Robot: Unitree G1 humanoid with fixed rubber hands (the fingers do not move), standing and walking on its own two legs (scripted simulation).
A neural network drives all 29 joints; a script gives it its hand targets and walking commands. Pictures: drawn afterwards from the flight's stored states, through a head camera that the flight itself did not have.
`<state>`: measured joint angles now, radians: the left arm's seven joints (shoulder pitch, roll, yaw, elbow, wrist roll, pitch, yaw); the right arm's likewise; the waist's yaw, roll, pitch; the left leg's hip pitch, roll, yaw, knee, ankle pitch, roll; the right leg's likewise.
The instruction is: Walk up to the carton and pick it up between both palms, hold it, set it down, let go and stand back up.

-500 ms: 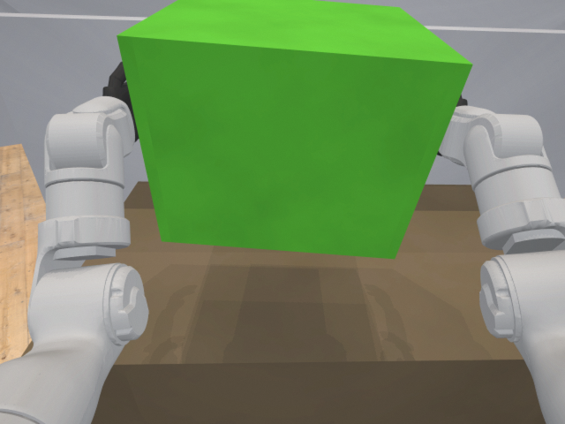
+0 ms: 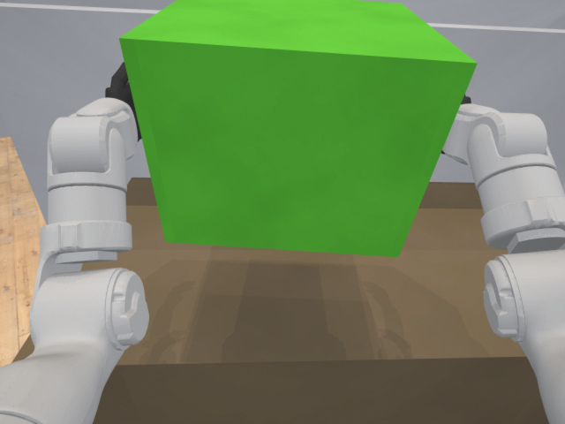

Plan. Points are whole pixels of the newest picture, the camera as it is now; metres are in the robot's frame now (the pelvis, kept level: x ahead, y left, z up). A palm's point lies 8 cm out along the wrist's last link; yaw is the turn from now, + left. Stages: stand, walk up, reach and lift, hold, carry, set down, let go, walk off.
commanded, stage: hold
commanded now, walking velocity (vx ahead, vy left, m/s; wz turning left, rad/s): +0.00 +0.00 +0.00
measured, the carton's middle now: (290, 115) +0.43 +0.00 +0.31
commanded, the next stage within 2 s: none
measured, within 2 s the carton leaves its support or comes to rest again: neither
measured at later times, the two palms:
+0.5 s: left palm (122, 116) +0.35 +0.21 +0.33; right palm (446, 129) +0.37 -0.20 +0.33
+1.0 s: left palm (126, 122) +0.35 +0.20 +0.32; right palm (449, 134) +0.37 -0.20 +0.32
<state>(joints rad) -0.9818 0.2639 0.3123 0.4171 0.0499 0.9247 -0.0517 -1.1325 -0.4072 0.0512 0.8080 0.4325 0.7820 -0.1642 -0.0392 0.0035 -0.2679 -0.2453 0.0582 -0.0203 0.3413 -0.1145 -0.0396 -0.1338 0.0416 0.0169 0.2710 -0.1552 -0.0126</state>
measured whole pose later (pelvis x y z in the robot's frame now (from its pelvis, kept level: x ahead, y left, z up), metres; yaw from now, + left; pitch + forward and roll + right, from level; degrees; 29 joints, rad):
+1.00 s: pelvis +0.00 +0.00 +0.00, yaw +0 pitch +0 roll -1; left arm -0.94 0.25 0.32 0.37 0.06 0.93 -0.06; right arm -1.08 -0.40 0.06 0.76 0.43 0.79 -0.17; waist -0.03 0.01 -0.26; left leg -0.22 0.06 -0.02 0.33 -0.12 -0.04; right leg -0.11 0.05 0.02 0.27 -0.16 -0.02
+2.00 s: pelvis +0.00 +0.00 +0.00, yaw +0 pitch +1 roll -1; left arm -0.93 0.24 0.31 0.36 0.04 0.93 -0.03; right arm -1.07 -0.41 0.06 0.75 0.44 0.79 -0.16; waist -0.04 0.00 -0.26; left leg -0.23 0.06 -0.02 0.34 -0.12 -0.04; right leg -0.11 0.04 0.02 0.26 -0.15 -0.01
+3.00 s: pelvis +0.00 +0.00 +0.00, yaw +0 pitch +0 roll -1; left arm -0.95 0.24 0.33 0.40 0.06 0.92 -0.05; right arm -1.09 -0.40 0.04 0.77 0.43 0.79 -0.16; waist -0.04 0.01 -0.26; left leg -0.23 0.05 -0.02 0.33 -0.11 -0.04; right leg -0.11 0.04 0.02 0.26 -0.15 -0.01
